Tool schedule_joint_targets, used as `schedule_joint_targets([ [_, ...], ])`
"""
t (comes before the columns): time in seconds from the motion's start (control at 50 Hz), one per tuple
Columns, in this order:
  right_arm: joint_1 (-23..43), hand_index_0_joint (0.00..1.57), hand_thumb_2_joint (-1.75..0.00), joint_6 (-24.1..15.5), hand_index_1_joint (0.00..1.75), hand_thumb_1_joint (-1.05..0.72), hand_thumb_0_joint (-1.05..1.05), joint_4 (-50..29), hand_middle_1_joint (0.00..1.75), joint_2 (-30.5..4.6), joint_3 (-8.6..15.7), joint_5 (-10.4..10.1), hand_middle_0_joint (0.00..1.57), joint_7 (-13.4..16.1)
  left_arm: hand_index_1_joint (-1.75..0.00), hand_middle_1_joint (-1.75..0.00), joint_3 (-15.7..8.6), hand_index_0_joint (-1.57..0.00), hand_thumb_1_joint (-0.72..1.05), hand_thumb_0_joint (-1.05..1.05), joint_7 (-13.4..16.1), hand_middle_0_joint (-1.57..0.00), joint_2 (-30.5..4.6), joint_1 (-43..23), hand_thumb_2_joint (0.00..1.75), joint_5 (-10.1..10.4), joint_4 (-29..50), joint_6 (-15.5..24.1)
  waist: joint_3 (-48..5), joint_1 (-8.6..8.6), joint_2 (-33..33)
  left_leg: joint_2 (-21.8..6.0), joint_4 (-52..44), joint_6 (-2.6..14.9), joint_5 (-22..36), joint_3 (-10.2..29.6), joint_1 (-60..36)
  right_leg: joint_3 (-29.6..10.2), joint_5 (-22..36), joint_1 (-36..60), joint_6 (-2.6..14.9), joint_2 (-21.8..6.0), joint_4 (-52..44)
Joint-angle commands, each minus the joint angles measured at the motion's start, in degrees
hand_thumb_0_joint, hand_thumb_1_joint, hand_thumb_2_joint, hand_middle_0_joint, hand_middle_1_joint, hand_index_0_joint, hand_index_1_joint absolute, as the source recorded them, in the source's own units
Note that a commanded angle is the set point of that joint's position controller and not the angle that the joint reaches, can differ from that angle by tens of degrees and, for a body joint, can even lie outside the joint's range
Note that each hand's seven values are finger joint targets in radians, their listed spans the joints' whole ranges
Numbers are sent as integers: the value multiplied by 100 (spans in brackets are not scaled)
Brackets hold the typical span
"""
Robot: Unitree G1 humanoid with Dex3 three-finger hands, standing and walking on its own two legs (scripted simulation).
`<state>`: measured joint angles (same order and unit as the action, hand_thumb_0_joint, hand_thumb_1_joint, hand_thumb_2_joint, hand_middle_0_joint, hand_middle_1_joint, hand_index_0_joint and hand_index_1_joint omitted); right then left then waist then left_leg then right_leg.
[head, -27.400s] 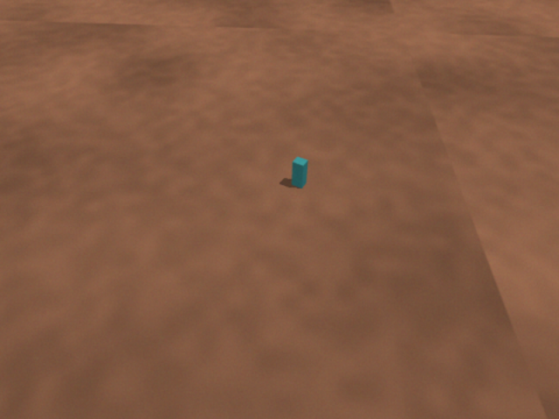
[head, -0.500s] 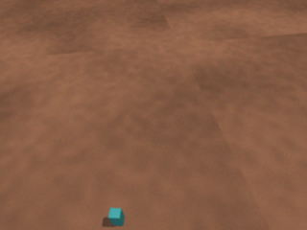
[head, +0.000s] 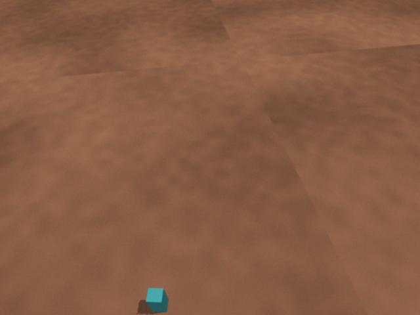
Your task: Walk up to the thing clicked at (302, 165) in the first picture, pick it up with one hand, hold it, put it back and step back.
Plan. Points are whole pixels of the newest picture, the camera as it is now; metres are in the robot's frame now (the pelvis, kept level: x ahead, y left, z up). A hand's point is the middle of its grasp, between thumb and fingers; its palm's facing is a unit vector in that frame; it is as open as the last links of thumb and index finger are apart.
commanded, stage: stand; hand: left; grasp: from the side
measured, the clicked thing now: (157, 300) +0.34 +0.24 -0.71
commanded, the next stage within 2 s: step back in 0.28 s
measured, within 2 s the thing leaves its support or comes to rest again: neither
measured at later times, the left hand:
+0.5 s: hand out of the picture +0.07 +0.28 -0.17, palm faces -0.02 -0.93 -0.37, open 7.4 cm
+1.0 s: hand out of the picture +0.02 +0.30 -0.18, palm faces -0.10 -0.92 -0.39, open 7.4 cm
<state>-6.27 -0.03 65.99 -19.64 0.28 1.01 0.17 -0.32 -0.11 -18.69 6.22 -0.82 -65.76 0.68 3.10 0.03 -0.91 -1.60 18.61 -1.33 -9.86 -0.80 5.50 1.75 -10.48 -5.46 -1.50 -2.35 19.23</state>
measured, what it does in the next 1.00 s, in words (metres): walks backwards: right foot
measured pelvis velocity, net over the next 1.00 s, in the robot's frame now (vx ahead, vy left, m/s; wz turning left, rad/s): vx -0.10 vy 0.05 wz -0.08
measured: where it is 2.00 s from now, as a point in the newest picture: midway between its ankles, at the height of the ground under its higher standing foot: outside the picture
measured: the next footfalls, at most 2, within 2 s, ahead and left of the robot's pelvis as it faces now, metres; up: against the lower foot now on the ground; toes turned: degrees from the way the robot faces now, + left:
right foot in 1.00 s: -0.09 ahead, -0.07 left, +0.00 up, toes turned -1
left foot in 1.36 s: -0.17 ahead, +0.18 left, +0.00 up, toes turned -3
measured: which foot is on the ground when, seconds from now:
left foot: down 0.00-1.00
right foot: down 0.00-0.56, up 0.58-0.98, down 1.00-1.00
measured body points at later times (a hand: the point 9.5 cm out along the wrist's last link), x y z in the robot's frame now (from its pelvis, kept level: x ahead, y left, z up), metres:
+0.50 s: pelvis -0.03 +0.02 -0.02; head +0.03 +0.02 +0.43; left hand +0.07 +0.33 -0.14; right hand +0.05 -0.31 -0.14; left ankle -0.02 +0.13 -0.74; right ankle +0.00 -0.13 -0.75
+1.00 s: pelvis -0.10 +0.05 -0.03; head -0.04 +0.04 +0.41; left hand +0.02 +0.35 -0.15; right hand -0.01 -0.27 -0.15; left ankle -0.05 +0.13 -0.75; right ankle -0.12 -0.07 -0.75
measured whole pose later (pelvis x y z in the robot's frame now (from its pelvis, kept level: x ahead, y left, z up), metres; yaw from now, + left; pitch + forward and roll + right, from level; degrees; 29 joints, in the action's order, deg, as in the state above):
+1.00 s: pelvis -0.10 +0.05 -0.03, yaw -5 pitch -2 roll +0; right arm -5.7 2.1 49.8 -20.4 2.5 1.0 0.9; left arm -4.0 0.4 -21.1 7.1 -1.3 -51.3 -2.6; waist 11.4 -0.3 0.0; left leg 0.4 39.8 3.7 -17.2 -5.6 20.4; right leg -3.4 -22.4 -14.9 0.5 1.8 39.9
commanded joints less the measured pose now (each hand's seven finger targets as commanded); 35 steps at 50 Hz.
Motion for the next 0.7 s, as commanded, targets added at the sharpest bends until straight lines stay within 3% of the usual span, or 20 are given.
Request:
schedule_joint_targets([
  [0.0, 216, 20, -90, -129, 30, -90, 0, -293, 30, -1165, 202, -6, 20, 65, -30, -30, -235, -20, 90, 0, 93, -20, -1258, -238, 90, 10, 313, 84, -255, 2, 94, -572, -380, 168, 412, 467, 52, -493, 532, -72, 186, -550, -376],
  [0.04, 247, 20, -90, -135, 30, -90, 0, -318, 30, -1151, 209, -5, 20, 51, -30, -30, -227, -20, 90, 0, 94, -20, -1258, -212, 90, 10, 332, 99, -330, 15, 140, -598, -351, 171, 663, 482, -65, -459, 614, -88, 186, -545, -353],
  [0.22, 261, 20, -90, -127, 30, -90, 0, -337, 30, -1166, 232, -9, 20, 36, -30, -30, -231, -20, 90, 0, 89, -20, -1246, -242, 90, 3, 377, 107, -285, 3, 137, -576, -370, 170, 435, 470, 23, -482, 431, -117, 197, -533, -412],
  [0.24, 221, 20, -90, -127, 30, -90, 0, -337, 30, -1165, 227, -5, 20, 40, -30, -30, -239, -20, 90, 0, 86, -20, -1278, -254, 90, 10, 380, 107, -339, -21, 166, -580, -330, 186, 440, 438, 4, -519, 549, -65, 217, -561, -396],
  [0.26, 366, 20, -90, -29, 30, -90, 0, -428, 30, -1508, 336, -51, 20, 8, -30, -30, -512, -20, 90, 0, 107, -20, -1686, -218, 90, 106, 489, 44, 283, 3, 211, -467, 297, 327, 1195, 523, 529, -604, 1396, -554, 276, -473, 76],
  [0.32, 154, 20, -90, 36, 30, -90, 0, -610, 30, -1323, 353, -135, 20, -3, -30, -30, -573, -20, 90, 0, 138, -20, -1668, -108, 90, 121, 726, 2, -233, -46, 347, -281, 968, 329, 1269, 297, 482, -705, 1879, -382, 597, -681, 236],
  [0.38, 6, 20, -90, 127, 30, -90, 0, -758, 30, -1275, 418, -116, 20, -23, -30, -30, -630, -20, 90, 0, 151, -20, -1774, -329, 90, 67, 1024, -57, -661, -100, 712, 119, 1877, 291, 278, 85, 512, -1169, 1885, -582, 1078, -1194, 163],
  [0.42, -235, 20, -90, 212, 30, -90, 0, -837, 30, -1226, 459, -96, 20, -35, -30, -30, -667, -20, 90, 0, 163, -20, -1868, -606, 90, -15, 1273, -90, -736, -136, 1161, 353, 2703, 319, -1255, 88, 708, -1429, 2063, -789, 1461, -1630, 265],
  [0.44, -347, 20, -90, 247, 30, -90, 0, -891, 30, -1231, 475, -76, 20, -54, -30, -30, -675, -20, 90, 0, 159, -20, -1868, -671, 90, -51, 1394, -107, -717, -153, 1294, 356, 2954, 370, -1725, 174, 706, -1432, 1947, -1041, 1552, -1702, 349],
  [0.48, -677, 20, -90, 250, 30, -90, 0, -930, 30, -1270, 530, -95, 20, -80, -30, -30, -650, -20, 90, 0, 160, -20, -1812, -997, 90, -63, 1592, -160, -701, -360, 1330, 216, 2691, 435, -1350, 297, 534, -1109, 1618, -1339, 1343, -1541, 673],
  [0.5, -739, 20, -90, 208, 30, -90, 0, -954, 30, -1273, 519, -109, 20, -68, -30, -30, -615, -20, 90, 0, 165, -20, -1719, -994, 90, -53, 1642, -184, -687, -377, 1181, 70, 1917, 449, -359, 319, 641, -883, 1538, -1094, 1057, -1230, 1137],
  [0.52, -613, 20, -90, 145, 30, -90, 0, -1019, 30, -1485, 550, -61, 20, -32, -30, -30, -563, -20, 90, 0, 150, -20, -1502, -871, 90, 0, 1682, -231, -603, -308, 270, -456, 917, 529, 1322, 837, 876, -458, 992, -1018, 682, -563, 1900],
  [0.54, -442, 20, -90, 98, 30, -90, 0, -1106, 30, -1883, 640, -1, 20, -4, -30, -30, -520, -20, 90, 0, 170, -20, -1213, -753, 90, 77, 1745, -272, -525, -226, -798, -1129, 334, 677, 2660, 1901, 546, -290, -306, -1649, 382, 404, 2807],
  [0.56, -526, 20, -90, 63, 30, -90, 0, -1140, 30, -2022, 680, 67, 20, 27, -30, -30, -545, -20, 90, 0, 213, -20, -1175, -657, 90, 56, 1728, -330, -481, -206, -921, -1529, 222, 940, 3169, 2583, 88, -766, -2326, -2277, 368, 831, 3419],
  [0.58, -511, 20, -90, 39, 30, -90, 0, -1192, 30, -1980, 686, 72, 20, 66, -30, -30, -511, -20, 90, 0, 239, -20, -1197, -350, 90, 30, 1699, -367, -549, -102, -526, -1548, 556, 1012, 3967, 2225, -153, -1047, -2491, -2407, 371, 761, 3947],
  [0.6, -431, 20, -90, 46, 30, -90, 0, -1321, 30, -2019, 694, 86, 20, 93, -30, -30, -499, -20, 90, 0, 266, -20, -1131, -269, 90, 33, 1684, -365, -602, -161, -862, -1614, 506, 882, 3958, 2382, -29, -1233, -2514, -2482, 351, 813, 4192],
  [0.62, -162, 20, -90, 61, 30, -90, 0, -1427, 30, -1890, 684, 84, 20, 129, -30, -30, -534, -20, 90, 0, 286, -20, -1241, -271, 90, 34, 1648, -378, -564, -79, -806, -1498, 486, 851, 3598, 2113, 51, -1416, -2321, -2411, 386, 787, 4389],
  [0.64, 48, 20, -90, 48, 30, -90, 0, -1523, 30, -1802, 679, 125, 20, 162, -30, -30, -534, -20, 90, 0, 292, -20, -1318, -244, 90, 64, 1613, -386, -585, -15, -852, -1374, 588, 950, 3379, 1884, -12, -1438, -2151, -2393, 366, 734, 4567],
  [0.66, 156, 20, -90, 44, 30, -90, 0, -1565, 30, -1629, 640, 137, 20, 185, -30, -30, -543, -20, 90, 0, 269, -20, -1338, -89, 90, 103, 1590, -388, -622, 120, -740, -1057, 783, 871, 3425, 1391, -196, -1407, -1799, -2460, 343, 734, 4631],
  [0.68, 88, 20, -90, 33, 30, -90, 0, -1619, 30, -1565, 628, 122, 20, 212, -30, -30, -540, -20, 90, 0, 259, -20, -1317, -29, 90, 89, 1645, -386, -647, 96, -792, -998, 861, 856, 3291, 1304, -281, -1309, -1644, -2502, 310, 724, 4581],
])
